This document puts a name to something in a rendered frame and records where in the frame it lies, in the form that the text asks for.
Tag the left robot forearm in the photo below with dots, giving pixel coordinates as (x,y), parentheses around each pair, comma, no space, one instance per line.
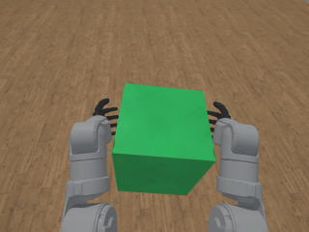
(88,167)

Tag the right robot upper arm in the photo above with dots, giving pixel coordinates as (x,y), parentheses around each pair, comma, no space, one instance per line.
(225,217)

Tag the carton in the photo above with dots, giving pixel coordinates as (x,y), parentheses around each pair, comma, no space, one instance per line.
(163,140)

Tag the right robot forearm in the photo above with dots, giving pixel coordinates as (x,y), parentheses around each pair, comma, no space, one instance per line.
(239,170)

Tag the left robot upper arm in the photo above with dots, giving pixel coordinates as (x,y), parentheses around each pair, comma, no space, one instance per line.
(90,217)

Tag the right robot hand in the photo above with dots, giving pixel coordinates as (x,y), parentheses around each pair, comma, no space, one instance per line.
(223,110)

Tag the left robot hand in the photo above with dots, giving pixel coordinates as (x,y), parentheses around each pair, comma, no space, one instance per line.
(99,110)

